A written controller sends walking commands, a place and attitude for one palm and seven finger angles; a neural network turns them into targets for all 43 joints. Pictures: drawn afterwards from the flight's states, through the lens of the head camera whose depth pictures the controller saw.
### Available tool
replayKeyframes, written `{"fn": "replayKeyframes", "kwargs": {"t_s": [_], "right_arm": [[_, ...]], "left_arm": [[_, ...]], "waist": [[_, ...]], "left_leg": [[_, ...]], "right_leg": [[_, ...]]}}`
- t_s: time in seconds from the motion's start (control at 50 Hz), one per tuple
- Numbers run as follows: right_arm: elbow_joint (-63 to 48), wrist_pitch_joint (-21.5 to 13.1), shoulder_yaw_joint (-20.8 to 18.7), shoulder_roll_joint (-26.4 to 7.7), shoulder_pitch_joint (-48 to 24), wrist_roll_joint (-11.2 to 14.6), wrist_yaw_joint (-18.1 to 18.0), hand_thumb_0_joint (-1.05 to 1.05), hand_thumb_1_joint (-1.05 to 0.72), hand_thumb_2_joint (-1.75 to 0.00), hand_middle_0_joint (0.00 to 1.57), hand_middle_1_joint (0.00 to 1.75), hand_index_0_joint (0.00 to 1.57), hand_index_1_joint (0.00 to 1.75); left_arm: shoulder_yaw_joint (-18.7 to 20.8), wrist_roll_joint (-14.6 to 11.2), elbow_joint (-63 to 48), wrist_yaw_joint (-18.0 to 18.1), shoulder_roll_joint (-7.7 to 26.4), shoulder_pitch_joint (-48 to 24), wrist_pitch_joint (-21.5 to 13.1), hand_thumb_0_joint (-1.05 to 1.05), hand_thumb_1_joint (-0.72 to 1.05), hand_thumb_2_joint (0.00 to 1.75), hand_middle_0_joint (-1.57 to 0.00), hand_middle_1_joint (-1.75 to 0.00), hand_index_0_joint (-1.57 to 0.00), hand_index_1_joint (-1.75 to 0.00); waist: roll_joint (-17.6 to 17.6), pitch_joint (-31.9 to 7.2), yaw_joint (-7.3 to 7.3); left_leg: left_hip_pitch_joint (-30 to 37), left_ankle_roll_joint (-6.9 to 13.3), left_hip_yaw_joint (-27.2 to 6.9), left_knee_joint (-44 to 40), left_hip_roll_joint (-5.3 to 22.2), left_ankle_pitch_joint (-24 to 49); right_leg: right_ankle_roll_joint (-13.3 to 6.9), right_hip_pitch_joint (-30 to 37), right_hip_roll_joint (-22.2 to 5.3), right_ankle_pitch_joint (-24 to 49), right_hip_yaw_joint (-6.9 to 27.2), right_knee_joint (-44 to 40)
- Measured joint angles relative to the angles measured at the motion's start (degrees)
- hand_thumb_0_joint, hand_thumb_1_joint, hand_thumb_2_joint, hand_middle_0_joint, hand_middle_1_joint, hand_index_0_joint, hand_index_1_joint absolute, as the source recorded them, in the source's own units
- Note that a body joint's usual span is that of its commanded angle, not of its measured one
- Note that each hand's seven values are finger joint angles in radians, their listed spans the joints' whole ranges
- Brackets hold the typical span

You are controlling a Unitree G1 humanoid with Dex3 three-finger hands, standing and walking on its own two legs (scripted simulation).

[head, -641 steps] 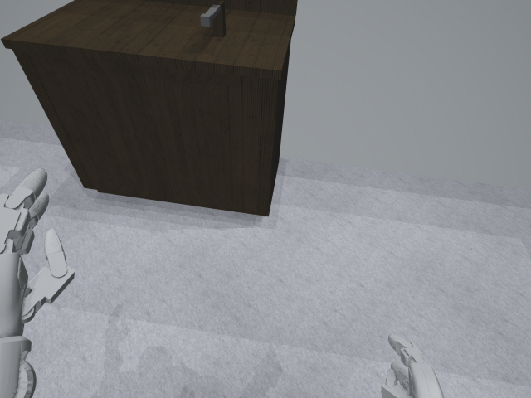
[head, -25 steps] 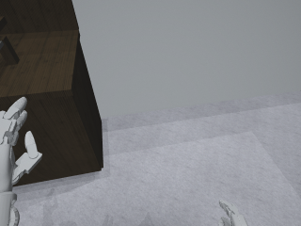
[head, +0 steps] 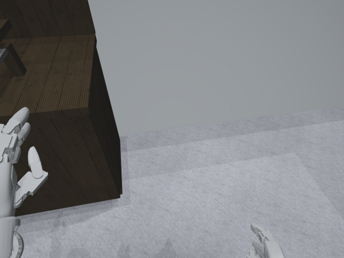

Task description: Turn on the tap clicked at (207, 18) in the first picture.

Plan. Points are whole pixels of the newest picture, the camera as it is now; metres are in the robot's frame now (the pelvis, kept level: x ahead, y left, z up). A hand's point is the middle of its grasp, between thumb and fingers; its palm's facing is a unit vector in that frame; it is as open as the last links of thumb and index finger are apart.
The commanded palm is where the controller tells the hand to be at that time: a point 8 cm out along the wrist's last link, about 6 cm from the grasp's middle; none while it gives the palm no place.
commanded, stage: come to a stop and stand still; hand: left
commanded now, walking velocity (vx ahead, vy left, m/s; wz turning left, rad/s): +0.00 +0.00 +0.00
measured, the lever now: out of the picture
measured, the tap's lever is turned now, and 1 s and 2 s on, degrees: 0 0 0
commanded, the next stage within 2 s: look again from close up in 0.36 s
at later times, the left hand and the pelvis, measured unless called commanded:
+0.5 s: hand (35, 161) +0.23 +0.25 +0.18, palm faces +0.43 -0.77 -0.47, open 7.4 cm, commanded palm +0.16 +0.28 +0.18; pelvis +0.00 -0.01 +0.00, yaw +1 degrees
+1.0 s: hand (26, 164) +0.21 +0.25 +0.19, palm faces +0.47 -0.82 -0.33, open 7.4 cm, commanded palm +0.16 +0.28 +0.18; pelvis +0.00 +0.00 +0.00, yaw +0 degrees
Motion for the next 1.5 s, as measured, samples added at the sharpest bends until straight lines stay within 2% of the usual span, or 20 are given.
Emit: {"fn": "replayKeyframes", "kwargs": {"t_s": [0.24, 0.46, 0.5, 0.54, 0.56, 0.62, 0.68, 0.74, 0.8, 0.86, 0.96, 1.06, 1.14, 1.24, 1.3, 1.34, 1.38, 1.4, 1.46, 1.5], "right_arm": [[-1.63, 1.07, -0.51, 0.0, -1.79, 0.54, 0.17, 0.01, -0.9, -0.9, 0.2, 0.3, 0.21, 0.3], [-1.49, 1.67, -0.61, -0.42, -1.08, 0.51, -0.24, 0.01, -0.9, -0.9, 0.2, 0.3, 0.21, 0.3], [-1.53, -1.51, -1.9, -0.14, 0.73, -0.19, -0.08, 0.01, -0.9, -0.9, 0.2, 0.3, 0.21, 0.3], [0.1, -3.13, -1.37, 0.17, 0.03, -0.41, 1.19, 0.01, -0.9, -0.9, 0.2, 0.3, 0.2, 0.3], [0.34, -3.38, -0.97, 0.16, -0.52, -0.22, 1.98, 0.01, -0.9, -0.9, 0.2, 0.3, 0.21, 0.3], [-1.24, -4.18, -1.16, -0.59, -0.16, 0.66, 4.46, 0.01, -0.9, -0.9, 0.2, 0.3, 0.21, 0.3], [-2.77, -4.63, -1.61, -1.53, 1.36, 1.33, 5.7, 0.01, -0.9, -0.9, 0.2, 0.3, 0.21, 0.3], [-2.32, -3.88, -1.19, -0.7, 2.42, 1.2, 5.04, 0.01, -0.9, -0.9, 0.2, 0.3, 0.21, 0.3], [-1.92, -3.39, -0.25, 0.71, 3.93, 0.66, 3.7, 0.01, -0.9, -0.9, 0.2, 0.3, 0.21, 0.3], [-1.94, -4.18, 0.28, 0.65, 4.95, 0.25, 2.97, 0.01, -0.9, -0.9, 0.2, 0.3, 0.21, 0.3], [-1.3, -6.04, 0.18, -1.29, 3.64, -0.16, 3.16, 0.01, -0.9, -0.9, 0.2, 0.3, 0.21, 0.3], [-2.43, -5.2, -0.43, -2.36, 1.31, -0.42, 3.46, 0.01, -0.9, -0.9, 0.2, 0.3, 0.21, 0.3], [-3.72, -3.46, -0.47, -2.29, -0.78, -0.08, 3.22, 0.01, -0.9, -0.9, 0.2, 0.3, 0.21, 0.3], [-4.71, -2.51, -0.02, -1.04, -0.75, -0.47, 2.79, 0.01, -0.9, -0.9, 0.2, 0.3, 0.21, 0.3], [-4.82, -3.29, 0.06, -0.39, 0.63, -0.94, 3.25, 0.01, -0.9, -0.9, 0.2, 0.3, 0.21, 0.3], [-4.72, -3.64, 0.24, -0.32, 1.49, -1.02, 3.9, 0.01, -0.9, -0.9, 0.2, 0.3, 0.21, 0.3], [-4.91, -3.32, 0.35, -0.42, 2.1, -0.82, 4.48, 0.01, -0.9, -0.9, 0.2, 0.3, 0.21, 0.3], [-4.47, -2.89, 0.24, -0.62, 1.75, -0.69, 4.71, 0.01, -0.9, -0.9, 0.2, 0.3, 0.21, 0.3], [-1.96, -0.86, -0.3, -1.27, -0.59, -0.82, 5.51, 0.01, -0.9, -0.9, 0.2, 0.3, 0.21, 0.3], [-1.49, 0.38, -0.71, -1.2, -1.44, -0.81, 6.0, 0.01, -0.9, -0.9, 0.2, 0.3, 0.21, 0.3]], "left_arm": [[0.91, -1.25, -2.46, -0.18, 1.17, 2.23, -0.04, 0.02, 0.89, 0.9, -0.21, -0.3, -0.21, -0.31], [0.99, -1.27, -2.8, 0.32, 0.9, 2.23, 0.09, 0.02, 0.89, 0.9, -0.21, -0.3, -0.21, -0.31], [3.31, 2.32, 0.99, -2.44, 6.11, -7.43, -0.61, 0.02, 0.88, 0.9, -0.22, -0.3, -0.22, -0.31], [7.65, 1.79, 7.39, -3.13, 10.68, -18.21, -2.96, 0.02, 0.88, 0.9, -0.22, -0.3, -0.22, -0.31], [9.58, 0.84, 9.84, -2.8, 11.3, -21.15, -3.63, 0.02, 0.88, 0.9, -0.22, -0.3, -0.22, -0.31], [10.59, -2.11, 10.45, -1.78, 7.61, -19.16, -3.5, 0.02, 0.89, 0.9, -0.21, -0.3, -0.21, -0.31], [4.06, -2.22, 5.68, -2.82, 1.73, -8.72, -3.33, 0.02, 0.9, 0.9, -0.2, -0.3, -0.2, -0.3], [-1.24, -1.11, 3.08, -4.77, 0.57, 0.39, -3.22, 0.02, 0.9, 0.9, -0.21, -0.3, -0.21, -0.3], [-0.68, -0.82, 2.86, -5.46, 2.69, 2.91, -2.65, 0.02, 0.89, 0.9, -0.22, -0.3, -0.22, -0.31], [2.36, -0.79, 3.45, -4.57, 4.07, -0.82, -2.41, 0.02, 0.88, 0.9, -0.22, -0.3, -0.22, -0.31], [4.68, -1.13, 2.19, -2.7, 1.64, -6.66, -3.43, 0.02, 0.89, 0.9, -0.22, -0.3, -0.22, -0.31], [1.25, -0.92, 2.13, -2.96, -0.5, -5.02, -4.09, 0.02, 0.89, 0.9, -0.21, -0.3, -0.21, -0.31], [-0.45, -0.61, 3.95, -3.47, 0.24, -4.75, -2.69, 0.01, 0.89, 0.9, -0.21, -0.3, -0.21, -0.31], [1.9, -1.09, 2.47, -3.51, 1.58, -2.17, -1.06, 0.02, 0.89, 0.9, -0.21, -0.3, -0.21, -0.31], [2.93, -1.01, -0.6, -3.21, 2.09, -1.25, -1.01, 0.02, 0.89, 0.9, -0.21, -0.3, -0.21, -0.31], [3.11, -0.81, -2.29, -3.01, 2.74, -2.14, -1.45, 0.02, 0.89, 0.9, -0.21, -0.3, -0.21, -0.31], [3.28, -0.62, -3.3, -2.91, 4.33, -4.08, -1.89, 0.02, 0.89, 0.9, -0.21, -0.3, -0.21, -0.31], [3.18, -0.66, -3.18, -2.96, 4.88, -5.4, -2.38, 0.02, 0.89, 0.9, -0.21, -0.3, -0.21, -0.31], [3.52, -1.35, -2.54, -3.04, 4.15, -5.81, -3.29, 0.02, 0.89, 0.9, -0.21, -0.3, -0.21, -0.31], [4.64, -1.55, -3.49, -3.01, 3.36, -3.17, -3.18, 0.02, 0.89, 0.9, -0.21, -0.3, -0.21, -0.31]], "waist": [[0.22, 1.03, -1.09], [-0.33, 0.36, -0.56], [-0.57, 1.96, 2.09], [-2.06, 3.86, 3.31], [-2.43, 4.54, 3.3], [-1.12, 4.55, 1.53], [0.86, 3.65, -0.43], [0.3, 2.85, -1.59], [-2.12, 2.37, -1.19], [-3.37, 2.68, 0.45], [-1.96, 1.95, 2.2], [0.46, -2.12, 1.7], [-0.05, -2.13, 0.62], [-3.39, -0.59, 0.45], [-2.74, 0.07, 0.58], [-1.7, 0.55, 0.36], [-1.05, 1.0, -0.58], [-0.68, 1.4, -0.94], [0.03, 2.75, -0.82], [-0.95, 3.13, -0.28]], "left_leg": [[-0.05, -0.35, -0.42, 1.52, 0.14, -1.87], [-0.1, -0.57, -0.62, 1.87, 0.35, -1.82], [-1.48, -0.67, -1.34, 3.73, 0.8, -1.99], [-2.12, -0.78, -1.33, 3.94, 0.49, -1.25], [-1.85, -0.82, -0.8, 3.3, 0.44, -0.69], [-0.54, -0.49, 0.81, 0.78, 0.09, 0.64], [0.6, 0.34, 1.89, -0.66, -0.59, 1.02], [1.49, 0.39, 2.13, -1.37, -0.74, 1.02], [1.62, -0.01, 1.32, -1.69, -0.47, 1.25], [1.43, -0.21, 0.26, -1.67, -0.32, 1.47], [1.85, -0.11, -0.34, -1.01, -0.35, 0.73], [-0.54, -0.85, -1.07, 3.22, 0.04, -3.82], [-2.73, -1.05, -2.41, 5.99, 0.41, -4.46], [0.88, 2.02, 1.1, 3.68, -1.93, -4.48], [3.58, 2.38, 1.9, 1.26, -2.2, -4.49], [4.32, 2.5, 1.59, 1.22, -2.04, -4.97], [1.76, 1.64, 0.89, 7.13, -1.92, -6.72], [-1.97, 0.22, 0.47, 14.4, -1.58, -6.4], [-13.34, -2.56, -3.35, 35.71, -0.37, -9.13], [-17.79, -2.94, -5.71, 37.52, 2.24, -8.66]], "right_leg": [[-0.03, -0.18, 0.0, -2.24, -0.35, 1.99], [-0.29, -0.14, 0.16, -2.26, -0.58, 2.26], [-0.56, -0.53, 0.43, -1.98, -1.39, 2.55], [-1.4, -1.52, 0.06, -1.66, -1.47, 3.42], [-1.49, -1.63, 0.06, -1.18, -0.97, 3.23], [-0.67, -1.24, -0.01, 0.36, 0.68, 1.68], [0.13, -0.94, -0.46, 0.53, 1.86, 1.46], [0.19, -0.38, -0.52, 0.19, 2.18, 1.37], [-0.16, 0.2, -0.29, 0.11, 1.41, 0.68], [0.05, 0.56, 0.12, -0.26, 1.0, 0.28], [-0.41, 1.59, 0.3, 0.04, 0.83, -0.14], [-0.28, 0.61, 1.27, -1.02, 1.28, 0.29], [0.22, -1.09, 1.19, -2.71, 1.67, 3.18], [0.71, -3.08, -0.64, -9.37, 4.66, 12.67], [0.43, -3.91, -0.81, -13.0, 2.89, 18.58], [0.21, -2.48, -0.74, -11.05, 0.34, 14.93], [-1.07, 0.6, -0.73, -5.37, -1.67, 8.01], [-1.1, 0.96, -0.9, -7.16, -2.3, 7.9], [0.35, 0.59, -0.91, -9.61, -2.23, 9.75], [1.52, 0.3, -1.28, -9.18, -0.42, 9.33]]}}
